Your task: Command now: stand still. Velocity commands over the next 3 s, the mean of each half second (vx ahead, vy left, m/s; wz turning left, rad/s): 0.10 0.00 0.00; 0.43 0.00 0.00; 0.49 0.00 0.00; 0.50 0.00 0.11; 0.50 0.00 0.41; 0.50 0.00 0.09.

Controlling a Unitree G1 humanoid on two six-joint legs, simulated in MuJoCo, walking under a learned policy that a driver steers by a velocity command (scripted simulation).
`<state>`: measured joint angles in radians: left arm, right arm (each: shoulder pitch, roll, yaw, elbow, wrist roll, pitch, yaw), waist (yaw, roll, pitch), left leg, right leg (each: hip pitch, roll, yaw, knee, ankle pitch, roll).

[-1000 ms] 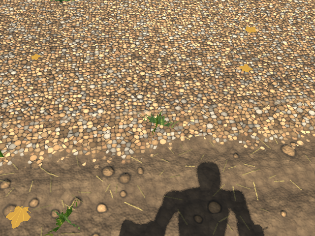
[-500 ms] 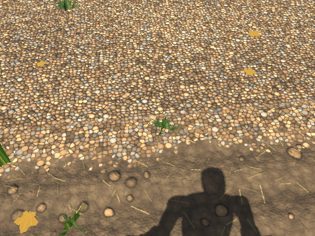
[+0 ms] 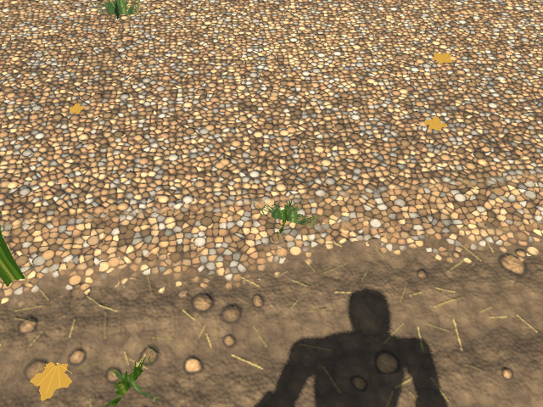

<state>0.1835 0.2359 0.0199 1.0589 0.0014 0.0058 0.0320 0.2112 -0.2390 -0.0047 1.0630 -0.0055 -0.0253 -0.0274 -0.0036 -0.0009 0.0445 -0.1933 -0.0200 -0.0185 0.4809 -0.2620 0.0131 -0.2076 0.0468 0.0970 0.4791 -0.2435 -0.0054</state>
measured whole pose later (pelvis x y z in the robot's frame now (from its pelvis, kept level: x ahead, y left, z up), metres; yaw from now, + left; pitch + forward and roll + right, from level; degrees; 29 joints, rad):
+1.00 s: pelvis +0.28 +0.00 -0.02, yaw +0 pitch +2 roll +0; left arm 0.49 0.24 0.04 1.07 0.00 -0.06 0.02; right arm -0.05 -0.25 -0.03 0.80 0.02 -0.11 0.04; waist 0.07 0.00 0.04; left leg -0.53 -0.01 0.06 0.56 -0.07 0.09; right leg 0.11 -0.03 -0.01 0.45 -0.48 0.00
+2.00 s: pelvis +0.84 -0.02 +0.00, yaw +5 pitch +2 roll -3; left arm 0.33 0.26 0.07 0.96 0.00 -0.09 0.01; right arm 0.08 -0.25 -0.05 0.85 0.02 -0.06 0.03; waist 0.06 0.04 0.01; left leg -0.64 0.08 0.00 0.61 0.04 0.05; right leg 0.09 0.04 -0.14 0.17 -0.29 -0.01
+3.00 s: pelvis +1.40 +0.12 +0.01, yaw +20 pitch +2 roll -2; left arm 0.36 0.27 0.05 0.89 -0.02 -0.09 -0.01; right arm 0.09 -0.26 -0.05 0.74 0.01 -0.07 0.01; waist 0.08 0.04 0.02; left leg -0.65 0.10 -0.04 0.61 0.04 0.00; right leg -0.02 0.06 -0.03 0.22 -0.23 -0.05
